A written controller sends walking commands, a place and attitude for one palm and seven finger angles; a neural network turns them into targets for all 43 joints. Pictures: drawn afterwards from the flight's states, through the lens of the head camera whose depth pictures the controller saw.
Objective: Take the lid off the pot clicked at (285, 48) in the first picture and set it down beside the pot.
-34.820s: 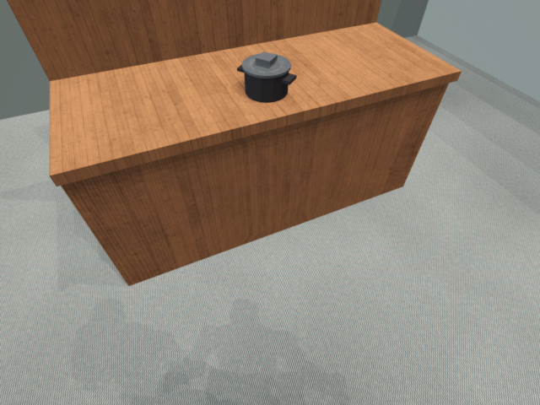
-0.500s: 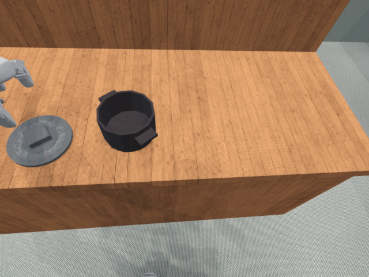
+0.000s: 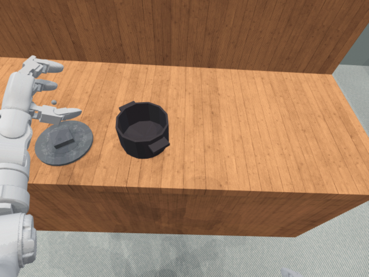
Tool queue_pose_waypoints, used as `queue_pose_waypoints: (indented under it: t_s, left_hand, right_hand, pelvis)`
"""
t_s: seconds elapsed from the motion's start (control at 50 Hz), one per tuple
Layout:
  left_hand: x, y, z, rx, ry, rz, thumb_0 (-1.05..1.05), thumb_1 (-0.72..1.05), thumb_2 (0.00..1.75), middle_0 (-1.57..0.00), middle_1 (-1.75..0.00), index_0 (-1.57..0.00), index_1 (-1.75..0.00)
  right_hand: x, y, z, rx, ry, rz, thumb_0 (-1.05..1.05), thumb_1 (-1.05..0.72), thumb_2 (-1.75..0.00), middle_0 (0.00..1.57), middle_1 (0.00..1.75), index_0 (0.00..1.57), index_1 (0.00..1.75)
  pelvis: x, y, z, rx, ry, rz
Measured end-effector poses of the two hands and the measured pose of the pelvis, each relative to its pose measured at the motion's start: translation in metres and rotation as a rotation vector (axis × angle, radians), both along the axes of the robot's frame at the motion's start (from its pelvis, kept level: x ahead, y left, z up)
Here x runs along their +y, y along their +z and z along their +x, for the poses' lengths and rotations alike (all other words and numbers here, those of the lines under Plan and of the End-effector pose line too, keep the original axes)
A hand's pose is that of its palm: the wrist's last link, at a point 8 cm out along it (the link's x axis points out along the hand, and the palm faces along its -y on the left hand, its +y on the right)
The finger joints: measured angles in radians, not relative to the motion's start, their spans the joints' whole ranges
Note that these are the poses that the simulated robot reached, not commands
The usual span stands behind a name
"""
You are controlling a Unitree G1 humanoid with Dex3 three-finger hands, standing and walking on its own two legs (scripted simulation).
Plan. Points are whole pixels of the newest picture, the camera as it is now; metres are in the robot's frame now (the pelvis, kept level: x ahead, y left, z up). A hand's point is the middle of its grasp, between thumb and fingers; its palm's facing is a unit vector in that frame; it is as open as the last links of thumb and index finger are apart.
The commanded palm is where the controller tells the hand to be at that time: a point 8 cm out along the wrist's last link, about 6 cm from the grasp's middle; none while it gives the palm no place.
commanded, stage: draw the hand back to the body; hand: left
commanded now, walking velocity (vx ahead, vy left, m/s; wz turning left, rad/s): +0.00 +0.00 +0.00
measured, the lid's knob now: (62, 137) +0.47 +0.38 -0.08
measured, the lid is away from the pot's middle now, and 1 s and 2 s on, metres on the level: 0.24 0.24 0.24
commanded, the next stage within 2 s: step back with the hand held close in 1.62 s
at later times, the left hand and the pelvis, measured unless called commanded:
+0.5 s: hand (52, 120) +0.36 +0.27 +0.14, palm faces +0.50 -0.81 -0.31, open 9.2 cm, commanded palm +0.30 +0.30 +0.16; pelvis +0.02 -0.05 +0.01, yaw +0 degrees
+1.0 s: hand (54, 164) +0.26 +0.22 +0.16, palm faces +0.49 -0.82 -0.30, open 7.5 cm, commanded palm +0.20 +0.25 +0.17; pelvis +0.01 -0.06 +0.01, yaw +1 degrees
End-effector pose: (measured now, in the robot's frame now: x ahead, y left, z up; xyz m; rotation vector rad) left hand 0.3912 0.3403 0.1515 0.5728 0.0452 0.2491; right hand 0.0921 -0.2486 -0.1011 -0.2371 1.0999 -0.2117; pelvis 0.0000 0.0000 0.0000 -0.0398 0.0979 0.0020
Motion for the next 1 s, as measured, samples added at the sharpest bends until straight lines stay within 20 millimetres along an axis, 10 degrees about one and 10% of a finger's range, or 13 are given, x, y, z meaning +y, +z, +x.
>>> queue_pose_waypoints:
  t_s: [0.48, 1.0]
  left_hand:
    - [-0.031, 0.003, -0.072, -0.187, 0.243, -0.196, 0.01, 0.42, 0.67, -0.26, -0.67, -0.26, -0.67]
    - [-0.081, 0.018, -0.173, -0.268, 0.186, -0.173, 0.02, 0.87, 0.88, -0.21, -0.32, -0.21, -0.32]
  right_hand:
    - [-0.055, 0.009, 0.046, -0.172, 0.036, 0.003, 0.01, -0.90, -0.90, 0.20, 0.30, 0.21, 0.30]
    - [-0.040, 0.026, 0.088, -0.389, 0.149, 0.070, 0.01, -0.90, -0.90, 0.20, 0.30, 0.21, 0.30]
  pelvis:
    - [-0.045, 0.005, 0.024, -0.078, -0.003, 0.018]
    - [-0.063, 0.007, 0.006, -0.160, 0.009, 0.029]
